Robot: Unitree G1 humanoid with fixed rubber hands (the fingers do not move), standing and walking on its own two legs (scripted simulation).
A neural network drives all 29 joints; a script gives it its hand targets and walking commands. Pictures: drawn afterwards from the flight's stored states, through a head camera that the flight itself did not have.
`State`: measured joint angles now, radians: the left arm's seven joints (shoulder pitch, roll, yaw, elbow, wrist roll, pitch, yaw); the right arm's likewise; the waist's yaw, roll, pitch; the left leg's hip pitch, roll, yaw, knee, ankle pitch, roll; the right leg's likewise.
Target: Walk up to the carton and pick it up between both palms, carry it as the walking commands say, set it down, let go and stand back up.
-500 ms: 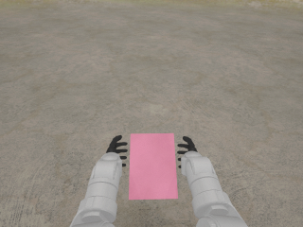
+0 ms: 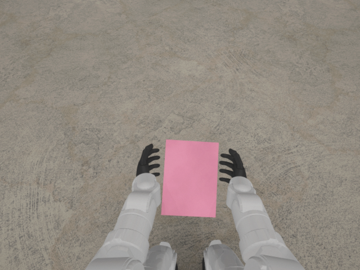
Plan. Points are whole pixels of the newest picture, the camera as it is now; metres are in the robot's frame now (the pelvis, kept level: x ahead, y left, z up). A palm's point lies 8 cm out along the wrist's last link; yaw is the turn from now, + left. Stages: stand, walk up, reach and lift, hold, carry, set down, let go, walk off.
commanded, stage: set down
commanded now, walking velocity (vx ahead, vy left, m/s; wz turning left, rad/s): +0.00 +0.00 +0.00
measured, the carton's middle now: (186, 173) +0.40 +0.00 -0.18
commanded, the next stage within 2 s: none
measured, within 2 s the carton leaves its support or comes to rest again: neither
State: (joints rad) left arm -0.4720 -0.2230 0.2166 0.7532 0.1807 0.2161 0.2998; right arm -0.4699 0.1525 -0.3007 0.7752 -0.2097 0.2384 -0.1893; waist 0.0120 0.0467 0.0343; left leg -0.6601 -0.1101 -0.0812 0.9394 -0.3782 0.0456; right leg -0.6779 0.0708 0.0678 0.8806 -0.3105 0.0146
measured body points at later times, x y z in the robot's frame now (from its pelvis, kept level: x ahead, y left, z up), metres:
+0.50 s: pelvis -0.03 -0.02 -0.08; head +0.11 -0.04 +0.35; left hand +0.36 +0.10 -0.12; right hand +0.36 -0.13 -0.14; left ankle +0.05 +0.08 -0.69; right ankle +0.08 -0.13 -0.69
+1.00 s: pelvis -0.05 -0.03 -0.15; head +0.15 -0.04 +0.25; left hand +0.39 +0.09 -0.21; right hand +0.38 -0.13 -0.22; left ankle +0.05 +0.08 -0.69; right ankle +0.08 -0.13 -0.69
